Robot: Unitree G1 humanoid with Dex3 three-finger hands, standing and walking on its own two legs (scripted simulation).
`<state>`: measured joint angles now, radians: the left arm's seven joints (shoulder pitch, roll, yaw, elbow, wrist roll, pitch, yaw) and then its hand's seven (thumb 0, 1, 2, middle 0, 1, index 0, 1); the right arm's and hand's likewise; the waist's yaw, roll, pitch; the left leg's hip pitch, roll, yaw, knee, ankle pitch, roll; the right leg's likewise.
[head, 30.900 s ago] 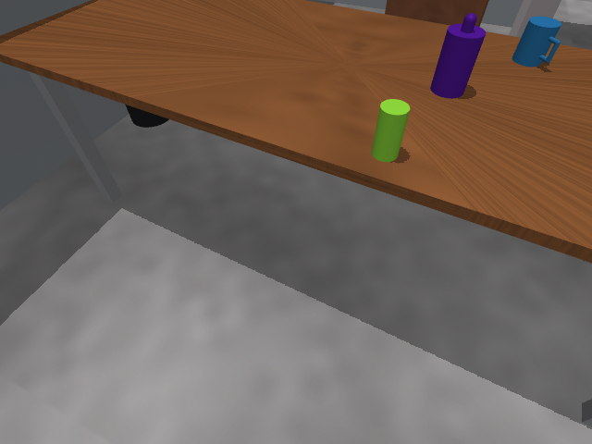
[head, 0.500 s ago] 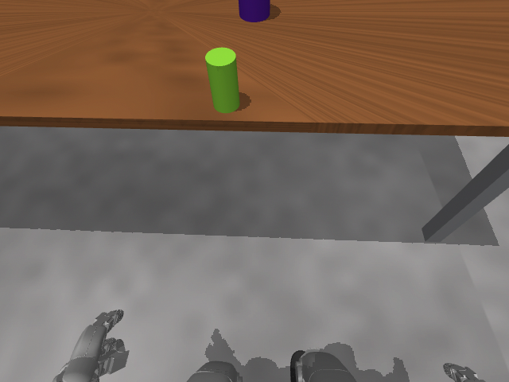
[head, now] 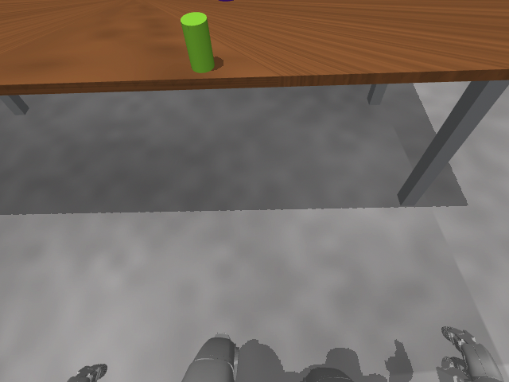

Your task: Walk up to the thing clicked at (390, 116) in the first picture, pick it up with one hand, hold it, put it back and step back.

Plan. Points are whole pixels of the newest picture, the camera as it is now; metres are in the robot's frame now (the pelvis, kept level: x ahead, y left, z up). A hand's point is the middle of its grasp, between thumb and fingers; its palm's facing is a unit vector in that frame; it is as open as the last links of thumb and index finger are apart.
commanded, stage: step back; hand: left
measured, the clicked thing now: (198, 44) +0.79 +0.19 +0.06
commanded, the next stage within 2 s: stand in 1.64 s
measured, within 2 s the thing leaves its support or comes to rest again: neither
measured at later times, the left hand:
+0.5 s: hand out of the picture -0.07 +0.24 -0.14, palm faces +0.08 -0.94 -0.34, open 7.4 cm
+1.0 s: hand out of the picture -0.22 +0.23 -0.13, palm faces +0.09 -0.90 -0.42, open 7.4 cm
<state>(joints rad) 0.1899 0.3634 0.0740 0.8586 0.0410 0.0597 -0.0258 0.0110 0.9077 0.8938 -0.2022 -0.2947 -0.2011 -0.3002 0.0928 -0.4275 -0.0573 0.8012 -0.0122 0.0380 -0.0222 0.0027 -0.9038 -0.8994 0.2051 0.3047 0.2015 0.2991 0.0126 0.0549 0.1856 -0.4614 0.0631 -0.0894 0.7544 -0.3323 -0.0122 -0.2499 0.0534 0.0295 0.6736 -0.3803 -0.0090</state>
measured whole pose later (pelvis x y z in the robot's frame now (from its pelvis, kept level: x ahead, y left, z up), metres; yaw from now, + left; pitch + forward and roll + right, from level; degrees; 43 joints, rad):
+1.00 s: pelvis -0.25 -0.06 +0.01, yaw +5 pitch -2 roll +3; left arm 0.24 0.40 0.07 0.94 0.03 -0.01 -0.01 0.01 0.90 0.89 -0.21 -0.30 -0.21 -0.30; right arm 0.24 -0.37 -0.05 0.99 -0.03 0.00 0.03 0.01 -0.91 -0.90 0.20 0.30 0.20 0.30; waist 0.04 -0.03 0.09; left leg -0.25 -0.06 -0.01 0.58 -0.28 0.00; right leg -0.25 -0.09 0.04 0.71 -0.40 0.01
